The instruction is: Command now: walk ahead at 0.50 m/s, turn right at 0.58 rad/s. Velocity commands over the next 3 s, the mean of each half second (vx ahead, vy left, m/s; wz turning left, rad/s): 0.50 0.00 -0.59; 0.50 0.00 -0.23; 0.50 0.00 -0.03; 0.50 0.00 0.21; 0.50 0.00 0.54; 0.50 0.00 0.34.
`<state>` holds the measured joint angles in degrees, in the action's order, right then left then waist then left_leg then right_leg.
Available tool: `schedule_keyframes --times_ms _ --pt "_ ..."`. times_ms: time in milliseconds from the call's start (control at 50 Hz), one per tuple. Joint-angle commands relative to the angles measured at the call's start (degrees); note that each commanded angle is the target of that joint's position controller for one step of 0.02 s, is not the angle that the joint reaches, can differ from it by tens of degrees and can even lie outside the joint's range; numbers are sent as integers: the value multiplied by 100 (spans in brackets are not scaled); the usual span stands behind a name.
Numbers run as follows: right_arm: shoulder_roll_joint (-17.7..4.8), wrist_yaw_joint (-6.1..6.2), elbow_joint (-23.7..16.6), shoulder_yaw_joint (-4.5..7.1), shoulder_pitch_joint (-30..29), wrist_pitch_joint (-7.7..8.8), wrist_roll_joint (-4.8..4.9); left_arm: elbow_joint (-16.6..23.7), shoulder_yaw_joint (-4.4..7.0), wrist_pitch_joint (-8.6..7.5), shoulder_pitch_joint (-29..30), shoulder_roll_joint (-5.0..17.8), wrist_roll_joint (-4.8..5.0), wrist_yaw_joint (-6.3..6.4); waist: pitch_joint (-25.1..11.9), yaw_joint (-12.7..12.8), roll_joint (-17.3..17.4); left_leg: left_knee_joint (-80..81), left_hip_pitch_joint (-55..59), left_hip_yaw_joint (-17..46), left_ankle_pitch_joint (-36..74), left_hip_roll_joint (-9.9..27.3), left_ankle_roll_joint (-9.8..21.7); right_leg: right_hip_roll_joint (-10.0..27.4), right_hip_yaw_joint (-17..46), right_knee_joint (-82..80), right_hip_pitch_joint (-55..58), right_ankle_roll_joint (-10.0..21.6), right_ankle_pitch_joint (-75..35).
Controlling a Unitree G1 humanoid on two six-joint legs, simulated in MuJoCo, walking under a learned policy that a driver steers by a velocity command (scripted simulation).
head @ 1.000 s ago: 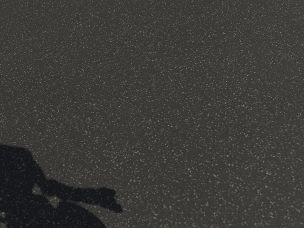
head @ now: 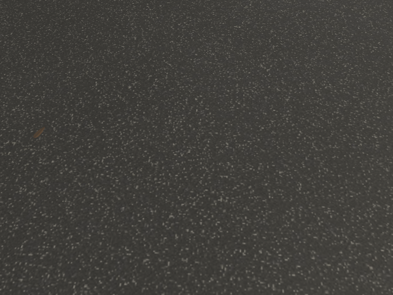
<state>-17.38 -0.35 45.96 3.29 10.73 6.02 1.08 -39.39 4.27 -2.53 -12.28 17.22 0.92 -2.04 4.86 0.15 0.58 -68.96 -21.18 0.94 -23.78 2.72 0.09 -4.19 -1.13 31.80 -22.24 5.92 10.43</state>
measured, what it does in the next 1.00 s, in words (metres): walks ahead, turning right: left foot, then right foot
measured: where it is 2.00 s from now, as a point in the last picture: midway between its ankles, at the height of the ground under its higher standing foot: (282, 145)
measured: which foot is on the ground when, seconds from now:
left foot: up 0.00-0.34, down 0.36-0.88, up 0.90-1.00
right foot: down 0.00-0.36, up 0.38-0.84, down 0.86-1.00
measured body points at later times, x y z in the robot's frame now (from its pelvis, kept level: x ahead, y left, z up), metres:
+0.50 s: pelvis +0.29 +0.04 +0.00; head +0.32 +0.03 +0.45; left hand +0.45 +0.29 -0.11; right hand +0.37 -0.27 -0.09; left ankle +0.37 +0.13 -0.73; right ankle +0.16 -0.06 -0.64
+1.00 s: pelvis +0.53 -0.11 +0.01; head +0.55 -0.14 +0.46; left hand +0.77 +0.07 -0.08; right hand +0.48 -0.40 -0.12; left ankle +0.52 +0.07 -0.64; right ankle +0.54 -0.21 -0.73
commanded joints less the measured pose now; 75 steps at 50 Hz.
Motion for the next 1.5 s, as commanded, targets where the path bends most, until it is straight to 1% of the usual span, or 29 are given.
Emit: schedule_keyframes --times_ms 20,160,260,320,360,380,400,420,440,460,520,680,780,820,860,880,900,920,940,980,1060,1280,1340,1380,1400,1420,1440,1460,1500 --pt "-771 15 -492 185 -68 120 -118 471 162 -138 -94 651 -93 75 -829 -59 -256 396 -1474 457 589 414 -1 1525 2439 -1793 1717 1137 -936" --pt "-293 -11 -783 19 -1065 -30 -171 310 246 -97 -560 925 10 296 -436 229 -411 2989 -1121 207 2544 2 -444 930 1494 -1864 877 779 -1058" --pt "-455 -121 -988 55 -1586 74 -70 119 259 -25 -944 892 58 316 -381 420 -558 3967 -805 357 2799 -225 -303 1118 2035 -1427 1250 593 -474" --pt "-647 -151 -945 151 -1304 160 -52 109 272 41 -879 872 43 349 -438 222 -800 4159 -444 372 2078 -269 -81 1267 2480 -923 1602 485 -683" --pt "-899 -94 -719 304 -270 227 -127 193 161 58 -741 569 11 326 -1071 -321 -743 4387 1193 412 2075 -34 278 825 2227 242 1307 194 -1108" --pt "-1221 -41 -651 381 632 216 -193 315 30 48 -833 243 -105 320 -1963 -618 -10 4264 2745 1477 1715 1000 622 412 1697 1894 504 -50 9" --pt "-1530 -93 -439 458 950 134 -223 479 -37 -1 -1640 45 116 315 -2430 -168 2080 4962 4211 4284 233 2093 1501 -211 1170 3581 -1558 -386 2499" --pt "-916 -116 -560 325 731 105 -83 281 66 11 -1513 693 175 341 -1885 -315 1235 5202 3894 4347 -897 2053 1344 279 1319 4238 -2178 -469 2208" --pt "-609 -79 -613 243 503 57 -69 349 146 39 -873 956 125 332 -1206 -464 721 5245 3217 3343 -623 1813 1098 459 1136 4328 -2301 -506 1666" --pt "-540 -66 -633 200 253 20 -129 399 147 59 -585 896 66 339 -845 -372 332 5325 2545 2631 178 1581 990 655 976 4212 -2101 -540 1273" --pt "-369 -41 -460 140 151 43 -188 503 111 71 -446 527 66 257 -495 -148 539 5695 1595 1515 1351 1135 1000 962 889 3605 -1602 -529 830" --pt "-805 -46 -75 225 375 12 -15 751 -129 -66 549 90 -23 96 -277 -307 299 6082 1540 159 2702 957 1128 965 350 1066 -1401 -594 -676" --pt "-1032 -38 229 256 893 -140 91 987 -109 -123 1201 230 29 -11 -150 -428 420 5848 2104 85 3016 1247 957 756 103 141 -1062 -390 -573" --pt "-1128 -11 280 268 824 -211 123 911 -5 -124 818 425 -12 -11 -395 -67 487 5225 2256 -86 4257 1239 806 531 -79 -187 -300 -179 -382" --pt "-871 29 251 143 812 -222 42 436 263 -75 -777 917 -56 77 -1401 728 277 3166 1298 -546 4473 779 449 606 82 -249 2212 166 -668" --pt "-291 -1 -9 -65 1176 -140 -114 370 380 -36 -1418 1546 -163 153 -2245 674 -1010 864 -861 -708 1952 34 50 2159 2562 -380 4306 958 -65" --pt "-364 -26 60 -79 1179 -24 -77 367 308 -44 -1477 1345 -77 134 -2807 654 -1404 -219 -1703 165 -907 -381 14 2708 4378 -1267 4525 1378 418" --pt "-818 -71 -52 62 806 32 102 365 180 -80 -1122 1011 -62 102 -1969 624 -1025 -597 -2282 379 -700 -23 86 2525 3693 -1369 3931 1145 679" --pt "-797 -81 -141 49 448 57 146 378 118 -103 -789 818 -53 93 -1333 496 -814 -413 -2327 237 -213 231 150 2248 2850 -1450 3149 974 404" --pt "-705 -46 -93 79 382 -11 -11 378 24 -166 -247 506 -107 52 -760 106 -574 263 -1796 236 517 561 103 1806 1951 -1821 1896 783 -401" --pt "-396 -21 -44 25 427 -222 -66 202 66 -319 -135 581 -100 70 -549 -163 -490 877 -1504 207 1229 600 -116 1663 1275 -2352 1220 896 -1113" --pt "-291 -249 -612 -85 -1416 -77 -32 -550 172 -171 -1043 912 15 230 -25 387 -355 3826 -1593 61 2713 198 54 1807 650 -2162 2219 541 -1144" --pt "-468 -289 -583 -21 -1126 -41 -42 -659 205 -74 -994 990 24 272 -250 147 -505 4025 -1063 -104 2052 3 297 1904 662 -1609 2658 370 -2285" --pt "-877 -212 -183 203 242 -39 -67 -649 135 -5 -908 862 -23 304 -1167 -531 -434 4085 1000 -315 2151 -201 609 1431 271 79 2234 85 -3482" --pt "-1367 -160 -34 329 1153 -65 -122 -512 -9 -34 -1199 522 -174 316 -2098 -696 375 3768 2951 1073 2395 989 1095 993 15 2003 808 -166 -1744" --pt "-1503 -192 85 357 1399 -98 -79 -513 -164 -156 -1779 -37 -102 253 -2691 -414 1723 4676 4400 3749 772 1921 1876 -9 351 3645 -1225 -493 2168" --pt "-976 -190 42 213 1301 -90 9 -523 -32 -261 -1228 600 48 222 -2276 -683 1050 5133 4172 3862 -125 1787 1658 276 953 4201 -1879 -411 2311" --pt "-815 -166 -28 155 858 -86 -12 -329 29 -319 -670 800 163 203 -1468 -609 775 5260 3431 3084 40 1646 1433 570 765 4172 -2202 -340 1769" --pt "-578 -157 -131 86 249 -72 -125 -262 35 -323 -308 697 18 247 -752 -285 280 5522 2011 2106 1211 1295 1337 1028 582 3601 -1798 -376 927"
